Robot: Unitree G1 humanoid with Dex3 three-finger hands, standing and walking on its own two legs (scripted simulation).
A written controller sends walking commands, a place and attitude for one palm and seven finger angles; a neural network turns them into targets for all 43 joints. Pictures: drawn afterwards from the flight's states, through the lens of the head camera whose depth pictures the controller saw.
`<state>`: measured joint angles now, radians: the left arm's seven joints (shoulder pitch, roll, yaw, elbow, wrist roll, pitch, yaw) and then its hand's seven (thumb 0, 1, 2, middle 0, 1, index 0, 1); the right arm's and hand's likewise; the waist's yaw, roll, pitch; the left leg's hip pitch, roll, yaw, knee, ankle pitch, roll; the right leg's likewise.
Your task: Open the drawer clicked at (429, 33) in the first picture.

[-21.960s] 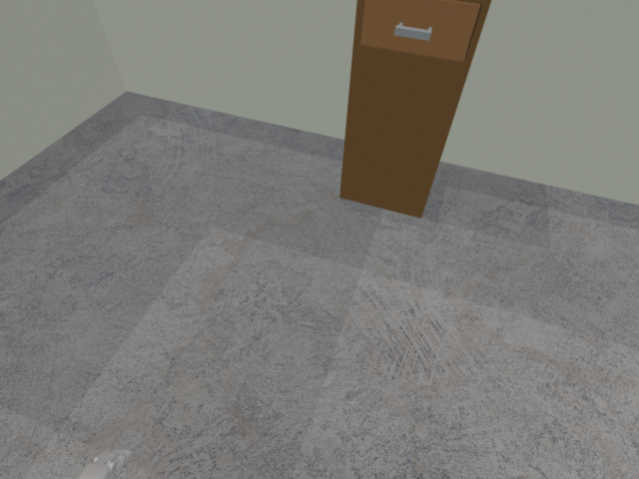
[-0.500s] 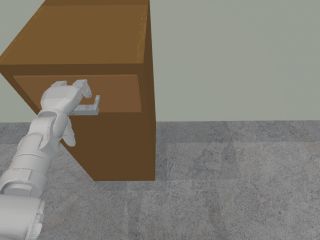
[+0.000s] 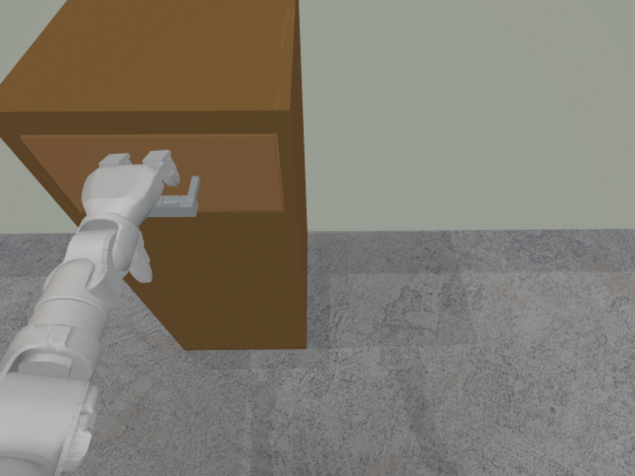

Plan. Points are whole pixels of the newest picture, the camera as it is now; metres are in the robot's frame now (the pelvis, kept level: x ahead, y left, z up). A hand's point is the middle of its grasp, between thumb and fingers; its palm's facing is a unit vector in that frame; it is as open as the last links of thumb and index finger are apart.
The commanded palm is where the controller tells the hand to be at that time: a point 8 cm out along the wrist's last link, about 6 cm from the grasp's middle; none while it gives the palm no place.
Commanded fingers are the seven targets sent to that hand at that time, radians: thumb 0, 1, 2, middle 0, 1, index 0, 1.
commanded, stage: lower the fingers behind the handle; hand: left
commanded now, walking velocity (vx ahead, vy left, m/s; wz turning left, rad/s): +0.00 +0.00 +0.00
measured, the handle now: (161, 194) +0.49 +0.24 +0.04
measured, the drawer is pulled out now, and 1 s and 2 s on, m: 0.00 0.00 0.00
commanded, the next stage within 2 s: lift the fingers back up to retry in 0.90 s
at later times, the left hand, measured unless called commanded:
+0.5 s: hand (144, 223) +0.43 +0.25 +0.04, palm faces +0.01 -0.03 -1.00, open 13.9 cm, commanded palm +0.41 +0.25 +0.06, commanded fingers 0.00 -0.50 0.30 -0.30 -1.20 -0.30 -1.20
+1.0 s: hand (144, 219) +0.44 +0.25 +0.05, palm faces -0.01 -0.01 -1.00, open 13.9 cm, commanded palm +0.42 +0.25 +0.07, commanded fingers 0.00 -0.50 0.30 -0.30 -1.20 -0.30 -1.20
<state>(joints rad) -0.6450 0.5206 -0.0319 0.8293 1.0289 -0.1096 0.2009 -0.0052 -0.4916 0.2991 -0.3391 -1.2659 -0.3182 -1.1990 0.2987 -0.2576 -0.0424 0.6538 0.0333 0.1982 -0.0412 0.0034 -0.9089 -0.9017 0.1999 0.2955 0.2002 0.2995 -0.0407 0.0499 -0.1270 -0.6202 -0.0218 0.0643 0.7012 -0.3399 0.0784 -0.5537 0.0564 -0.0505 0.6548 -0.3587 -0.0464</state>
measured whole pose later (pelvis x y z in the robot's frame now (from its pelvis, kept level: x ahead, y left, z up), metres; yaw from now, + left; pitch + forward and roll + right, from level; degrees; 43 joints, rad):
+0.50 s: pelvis -0.02 +0.01 -0.01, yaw +0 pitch +16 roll -2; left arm -0.72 0.50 -0.08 0.91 1.06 -0.08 0.27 -0.01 -0.49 0.30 -0.24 -1.32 -0.32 -1.20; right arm 0.32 -0.26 -0.03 0.63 0.03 0.19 -0.03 0.00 -0.91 -0.90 0.20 0.30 0.20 0.30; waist -0.05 0.04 -0.15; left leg -0.71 -0.02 0.07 0.78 -0.34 0.10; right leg -0.65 0.05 -0.05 0.73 -0.36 -0.03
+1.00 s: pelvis -0.04 +0.01 -0.02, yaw -1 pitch +17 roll -3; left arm -0.80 0.54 -0.09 0.95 1.04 -0.06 0.22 0.00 -0.49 0.30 -0.26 -1.39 -0.32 -1.20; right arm 0.38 -0.26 -0.01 0.63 0.04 0.16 -0.05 0.00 -0.91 -0.90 0.20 0.30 0.20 0.30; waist -0.07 0.05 -0.14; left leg -0.79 -0.01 0.07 0.84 -0.34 0.10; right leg -0.72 0.06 -0.05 0.79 -0.36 -0.03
